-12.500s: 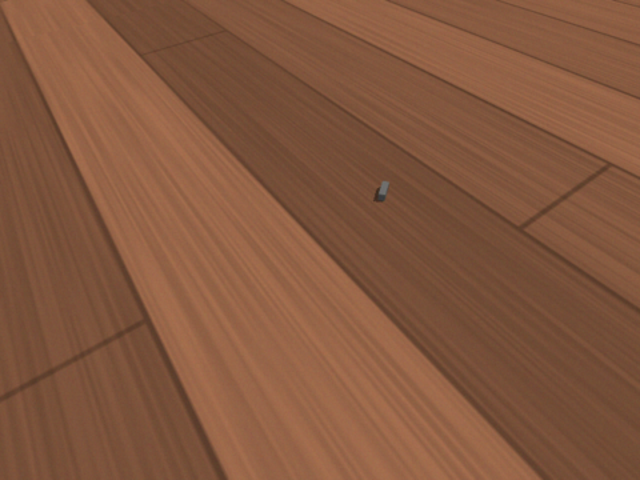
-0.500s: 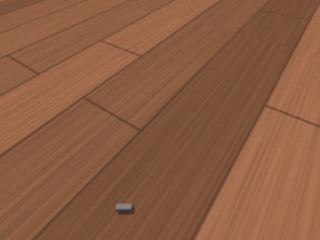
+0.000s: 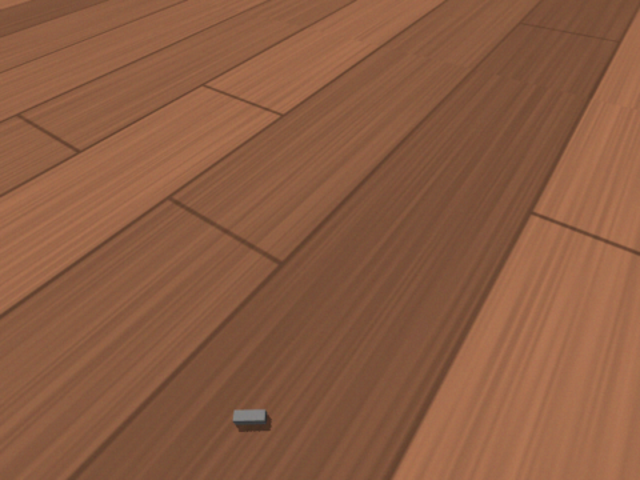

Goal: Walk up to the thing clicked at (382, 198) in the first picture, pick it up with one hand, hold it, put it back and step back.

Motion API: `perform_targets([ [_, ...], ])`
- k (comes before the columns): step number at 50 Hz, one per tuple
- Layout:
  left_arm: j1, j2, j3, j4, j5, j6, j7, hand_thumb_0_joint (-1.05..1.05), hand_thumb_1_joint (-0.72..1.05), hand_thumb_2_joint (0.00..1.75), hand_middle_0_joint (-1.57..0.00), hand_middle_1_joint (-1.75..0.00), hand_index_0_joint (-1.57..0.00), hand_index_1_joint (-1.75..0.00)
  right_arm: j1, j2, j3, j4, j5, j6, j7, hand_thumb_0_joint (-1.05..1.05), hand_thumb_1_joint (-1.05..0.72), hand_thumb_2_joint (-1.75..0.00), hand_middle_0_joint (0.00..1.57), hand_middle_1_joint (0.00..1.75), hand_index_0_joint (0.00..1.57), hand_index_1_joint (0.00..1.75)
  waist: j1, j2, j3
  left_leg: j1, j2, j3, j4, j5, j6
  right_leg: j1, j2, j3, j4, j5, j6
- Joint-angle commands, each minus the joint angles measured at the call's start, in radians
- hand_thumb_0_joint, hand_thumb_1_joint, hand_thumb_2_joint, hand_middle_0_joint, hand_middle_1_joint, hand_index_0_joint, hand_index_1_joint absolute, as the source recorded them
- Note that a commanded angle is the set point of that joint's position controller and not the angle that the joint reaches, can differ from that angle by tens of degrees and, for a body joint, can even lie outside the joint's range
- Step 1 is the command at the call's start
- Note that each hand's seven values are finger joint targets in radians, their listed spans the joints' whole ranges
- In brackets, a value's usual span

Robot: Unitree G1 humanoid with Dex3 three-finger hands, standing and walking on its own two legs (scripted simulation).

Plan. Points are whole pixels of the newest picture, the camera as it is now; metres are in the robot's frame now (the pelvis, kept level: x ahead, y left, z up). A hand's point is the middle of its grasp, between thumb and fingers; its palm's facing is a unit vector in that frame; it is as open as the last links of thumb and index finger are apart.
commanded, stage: walk up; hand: left
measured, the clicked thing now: (250, 417) +0.43 +0.27 -0.76
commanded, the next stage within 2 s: stand in 1.32 s
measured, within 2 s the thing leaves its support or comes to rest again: neither
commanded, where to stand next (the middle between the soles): +0.06 +0.04 m, yaw +0 degrees
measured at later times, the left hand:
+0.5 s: hand out of the picture +0.11 +0.28 -0.16, palm faces -0.03 -0.92 -0.39, open 7.4 cm
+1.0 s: hand out of the picture +0.09 +0.28 -0.16, palm faces -0.05 -0.91 -0.40, open 7.4 cm
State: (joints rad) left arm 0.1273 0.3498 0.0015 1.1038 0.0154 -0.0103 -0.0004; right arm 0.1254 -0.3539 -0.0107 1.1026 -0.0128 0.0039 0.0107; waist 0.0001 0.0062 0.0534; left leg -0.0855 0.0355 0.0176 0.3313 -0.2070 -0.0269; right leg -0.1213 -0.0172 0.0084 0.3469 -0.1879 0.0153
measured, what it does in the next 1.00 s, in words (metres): stands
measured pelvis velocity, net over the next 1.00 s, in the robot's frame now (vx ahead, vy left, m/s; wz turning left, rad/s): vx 0.02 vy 0.02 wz -0.03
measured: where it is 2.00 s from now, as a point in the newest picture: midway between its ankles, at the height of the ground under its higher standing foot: outside the picture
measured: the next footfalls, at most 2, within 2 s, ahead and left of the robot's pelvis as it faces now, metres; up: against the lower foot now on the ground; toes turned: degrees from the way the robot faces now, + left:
none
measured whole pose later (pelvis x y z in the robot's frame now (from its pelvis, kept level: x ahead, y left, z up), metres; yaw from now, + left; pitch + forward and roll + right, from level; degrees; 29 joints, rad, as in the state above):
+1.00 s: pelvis +0.02 +0.02 -0.01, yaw -2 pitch -4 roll +1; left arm 0.17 0.37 0.00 1.04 0.02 -0.02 0.02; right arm 0.13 -0.36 -0.06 1.01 -0.01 0.04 0.03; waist 0.00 0.01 0.08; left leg -0.08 0.01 0.06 0.44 -0.30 0.00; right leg -0.14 -0.04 0.05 0.48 -0.28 0.04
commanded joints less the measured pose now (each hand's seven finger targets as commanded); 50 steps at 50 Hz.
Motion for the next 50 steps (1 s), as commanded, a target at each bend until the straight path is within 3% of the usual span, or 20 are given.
perform_targets([
  [1, -0.008, 0.264, 0.072, -0.055, 0.009, -0.034, 0.017, 0.0, 0.9, 0.9, -0.2, -0.3, -0.2, -0.3, -0.014, -0.21, -0.06, -0.07, -0.011, -0.004, -0.001, 0.0, -0.9, -0.9, 0.2, 0.3, 0.2, 0.3, 0.009, -0.024, -0.048, -0.048, 0.043, -0.034, -0.005, -0.059, 0.054, -0.001, -0.127, 0.135, -0.091, -0.067, -0.062],
  [3, -0.013, 0.265, 0.076, -0.067, 0.013, -0.035, 0.019, 0.0, 0.9, 0.9, -0.2, -0.3, -0.2, -0.3, 0.0, -0.206, -0.063, -0.078, -0.015, -0.003, 0.001, 0.0, -0.9, -0.9, 0.2, 0.3, 0.2, 0.3, 0.006, -0.055, -0.015, -0.069, 0.042, -0.041, -0.003, -0.083, 0.056, -0.031, -0.138, 0.153, -0.099, -0.104, -0.071],
  [5, -0.023, 0.254, 0.075, -0.081, 0.011, -0.035, 0.017, 0.0, 0.9, 0.9, -0.2, -0.3, -0.2, -0.3, 0.017, -0.203, -0.064, -0.081, -0.016, -0.006, 0.002, 0.0, -0.9, -0.9, 0.2, 0.3, 0.2, 0.3, 0.002, -0.056, 0.008, -0.055, 0.049, -0.051, -0.017, -0.046, 0.06, -0.068, -0.126, 0.134, -0.076, -0.068, -0.065],
  [9, -0.006, 0.22, 0.064, -0.087, 0.002, -0.038, 0.017, 0.0, 0.9, 0.9, -0.2, -0.3, -0.2, -0.3, 0.02, -0.223, -0.071, -0.092, -0.009, -0.017, 0.0, 0.0, -0.9, -0.9, 0.2, 0.3, 0.2, 0.3, 0.005, -0.001, -0.049, -0.005, 0.094, -0.091, -0.028, 0.15, 0.081, -0.021, -0.073, 0.059, 0.024, 0.132, -0.046],
  [14, 0.021, 0.23, 0.063, -0.098, -0.003, -0.033, 0.027, 0.0, 0.9, 0.9, -0.2, -0.3, -0.2, -0.3, 0.019, -0.232, -0.084, -0.122, -0.006, -0.009, -0.006, 0.0, -0.9, -0.9, 0.2, 0.3, 0.2, 0.3, 0.002, 0.029, -0.099, 0.035, 0.093, -0.047, 0.032, 0.346, 0.084, 0.03, -0.078, 0.033, 0.072, 0.287, -0.051],
  [22, 0.022, 0.236, 0.057, -0.107, -0.005, -0.027, 0.034, 0.0, 0.9, 0.9, -0.2, -0.3, -0.2, -0.3, -0.005, -0.224, -0.093, -0.149, -0.001, 0.006, -0.007, 0.0, -0.9, -0.9, 0.2, 0.3, 0.2, 0.3, 0.005, 0.02, -0.063, 0.002, 0.091, -0.052, 0.036, 0.257, 0.088, 0.03, -0.076, 0.032, 0.095, 0.266, -0.055],
  [28, 0.04, 0.263, 0.064, -0.112, 0.0, -0.034, 0.041, 0.0, 0.9, 0.9, -0.2, -0.3, -0.2, -0.3, -0.022, -0.218, -0.096, -0.166, -0.003, 0.01, -0.002, 0.0, -0.9, -0.9, 0.2, 0.3, 0.2, 0.3, 0.007, -0.036, -0.073, -0.008, 0.061, -0.024, 0.098, 0.247, 0.069, 0.045, -0.129, 0.1, 0.066, 0.347, -0.083],
  [30, 0.012, 0.266, 0.064, -0.123, -0.002, -0.036, 0.04, 0.0, 0.9, 0.9, -0.2, -0.3, -0.2, -0.3, -0.011, -0.211, -0.092, -0.161, -0.002, 0.009, 0.0, 0.0, -0.9, -0.9, 0.2, 0.3, 0.2, 0.3, 0.001, -0.041, -0.073, 0.005, 0.057, -0.025, 0.084, 0.224, 0.061, 0.026, -0.136, 0.111, 0.066, 0.322, -0.088],
  [35, -0.003, 0.234, 0.055, -0.128, -0.003, -0.031, 0.038, 0.0, 0.9, 0.9, -0.2, -0.3, -0.2, -0.3, -0.024, -0.228, -0.098, -0.158, -0.002, 0.006, 0.0, 0.0, -0.9, -0.9, 0.2, 0.3, 0.2, 0.3, -0.003, 0.004, -0.074, 0.055, 0.098, -0.045, 0.045, 0.326, 0.093, -0.004, -0.072, 0.029, 0.11, 0.299, -0.05],
  [40, 0.022, 0.252, 0.057, -0.121, -0.003, -0.034, 0.039, 0.0, 0.9, 0.9, -0.2, -0.3, -0.2, -0.3, -0.04, -0.222, -0.096, -0.167, 0.0, 0.01, 0.0, 0.0, -0.9, -0.9, 0.2, 0.3, 0.2, 0.3, 0.011, 0.015, -0.082, 0.034, 0.076, -0.022, 0.061, 0.261, 0.077, 0.022, -0.097, 0.068, 0.093, 0.304, -0.065],
  [41, 0.008, 0.256, 0.056, -0.124, -0.002, -0.033, 0.039, 0.0, 0.9, 0.9, -0.2, -0.3, -0.2, -0.3, -0.043, -0.225, -0.097, -0.17, -0.001, 0.011, 0.001, 0.0, -0.9, -0.9, 0.2, 0.3, 0.2, 0.3, 0.002, 0.014, -0.065, 0.012, 0.069, -0.025, 0.055, 0.219, 0.076, 0.014, -0.098, 0.075, 0.089, 0.28, -0.067],
  [47, 0.003, 0.259, 0.057, -0.129, 0.0, -0.033, 0.035, 0.0, 0.9, 0.9, -0.2, -0.3, -0.2, -0.3, -0.044, -0.223, -0.095, -0.17, -0.004, 0.011, 0.006, 0.0, -0.9, -0.9, 0.2, 0.3, 0.2, 0.3, 0.003, 0.001, -0.035, -0.007, 0.068, -0.035, 0.03, 0.09, 0.088, -0.028, -0.088, 0.082, 0.076, 0.181, -0.063],
  [50, 0.014, 0.255, 0.058, -0.124, 0.001, -0.032, 0.034, 0.0, 0.9, 0.9, -0.2, -0.3, -0.2, -0.3, -0.042, -0.228, -0.099, -0.167, -0.003, 0.009, 0.006, 0.0, -0.9, -0.9, 0.2, 0.3, 0.2, 0.3, 0.002, 0.005, -0.035, -0.007, 0.082, -0.049, 0.017, 0.079, 0.097, -0.023, -0.077, 0.067, 0.09, 0.176, -0.062],
])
